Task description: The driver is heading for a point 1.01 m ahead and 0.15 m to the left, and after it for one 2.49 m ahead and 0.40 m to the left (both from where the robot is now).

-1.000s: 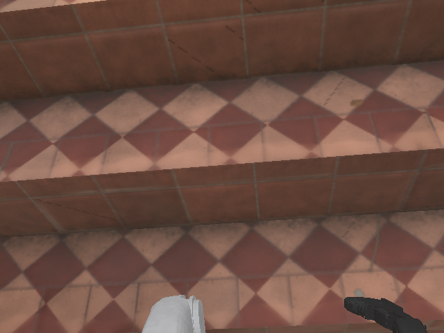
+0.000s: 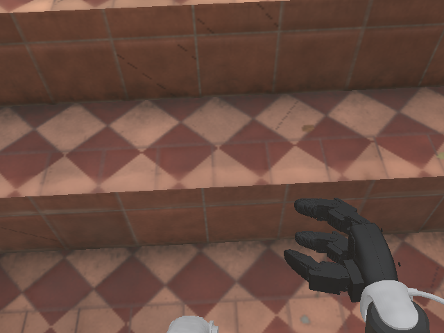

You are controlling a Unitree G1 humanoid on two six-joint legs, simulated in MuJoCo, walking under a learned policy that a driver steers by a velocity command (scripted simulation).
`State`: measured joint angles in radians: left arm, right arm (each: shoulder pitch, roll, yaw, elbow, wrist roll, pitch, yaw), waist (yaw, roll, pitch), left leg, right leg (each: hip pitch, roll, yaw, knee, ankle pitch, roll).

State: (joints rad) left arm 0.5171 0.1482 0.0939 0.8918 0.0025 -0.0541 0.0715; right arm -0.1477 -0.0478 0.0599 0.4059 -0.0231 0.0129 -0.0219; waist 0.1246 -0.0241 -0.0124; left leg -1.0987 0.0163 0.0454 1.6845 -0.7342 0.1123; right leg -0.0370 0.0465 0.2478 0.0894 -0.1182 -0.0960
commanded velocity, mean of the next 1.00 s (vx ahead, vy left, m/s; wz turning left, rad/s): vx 0.44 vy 0.00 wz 0.27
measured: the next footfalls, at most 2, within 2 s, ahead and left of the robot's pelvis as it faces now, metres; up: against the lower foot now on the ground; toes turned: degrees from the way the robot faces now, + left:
left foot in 0.02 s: +0.13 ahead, +0.12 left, +0.23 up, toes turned +1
right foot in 0.44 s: +0.10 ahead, -0.22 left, +0.22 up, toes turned +11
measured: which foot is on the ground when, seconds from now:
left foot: up 0.00-0.00, down 0.02-0.42, up 0.44-0.94, down 0.96-1.00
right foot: down 0.00-0.06, up 0.08-0.42, down 0.44-0.98, up 1.00-1.00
